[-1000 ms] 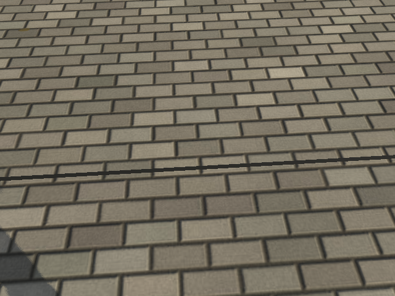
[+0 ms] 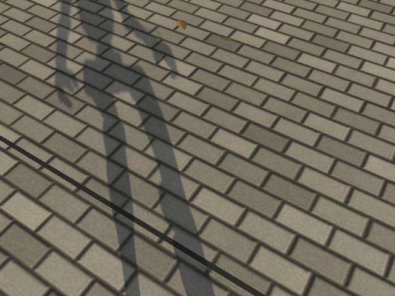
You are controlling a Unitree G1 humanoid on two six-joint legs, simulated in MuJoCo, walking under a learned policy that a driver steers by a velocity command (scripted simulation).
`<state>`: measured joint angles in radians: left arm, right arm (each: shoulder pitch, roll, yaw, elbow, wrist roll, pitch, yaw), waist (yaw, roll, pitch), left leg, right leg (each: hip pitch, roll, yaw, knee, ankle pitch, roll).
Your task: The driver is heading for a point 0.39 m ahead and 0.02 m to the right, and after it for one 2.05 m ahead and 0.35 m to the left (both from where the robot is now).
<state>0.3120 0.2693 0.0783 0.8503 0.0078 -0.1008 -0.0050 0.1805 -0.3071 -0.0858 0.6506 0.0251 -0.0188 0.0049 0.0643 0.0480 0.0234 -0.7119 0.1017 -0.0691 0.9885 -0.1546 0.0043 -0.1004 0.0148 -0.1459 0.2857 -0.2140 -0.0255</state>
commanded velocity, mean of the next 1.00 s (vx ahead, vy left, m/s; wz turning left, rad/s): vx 0.50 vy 0.00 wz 0.19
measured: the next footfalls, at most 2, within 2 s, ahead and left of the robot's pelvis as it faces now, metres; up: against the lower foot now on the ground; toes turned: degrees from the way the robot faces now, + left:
left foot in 0.22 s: +0.28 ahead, +0.16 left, +0.00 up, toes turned +9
right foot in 0.74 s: +0.62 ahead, -0.03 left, +0.00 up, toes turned +7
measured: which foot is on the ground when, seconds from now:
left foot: up 0.00-0.20, down 0.22-0.76, up 0.78-1.00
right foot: down 0.00-0.24, up 0.26-0.72, down 0.74-1.00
